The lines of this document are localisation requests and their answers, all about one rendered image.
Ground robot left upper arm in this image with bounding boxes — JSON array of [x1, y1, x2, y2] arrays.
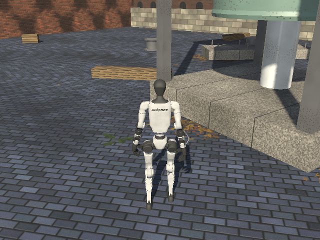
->
[[137, 101, 150, 129]]

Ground left robot forearm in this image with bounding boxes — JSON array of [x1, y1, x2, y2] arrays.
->
[[133, 121, 143, 145]]

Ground robot right upper arm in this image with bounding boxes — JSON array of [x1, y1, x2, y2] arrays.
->
[[170, 101, 182, 130]]

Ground right robot hand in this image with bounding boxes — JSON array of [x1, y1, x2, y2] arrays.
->
[[175, 147, 187, 162]]

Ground robot left foot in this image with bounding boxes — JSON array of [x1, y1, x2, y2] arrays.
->
[[146, 197, 153, 211]]

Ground robot foot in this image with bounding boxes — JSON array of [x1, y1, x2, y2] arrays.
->
[[146, 197, 153, 211], [166, 190, 174, 203]]

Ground robot right foot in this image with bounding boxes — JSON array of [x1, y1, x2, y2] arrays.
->
[[166, 190, 174, 203]]

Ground left robot hand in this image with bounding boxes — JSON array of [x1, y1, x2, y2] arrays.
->
[[132, 143, 143, 157]]

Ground right robot forearm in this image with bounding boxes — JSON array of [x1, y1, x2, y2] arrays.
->
[[176, 122, 186, 148]]

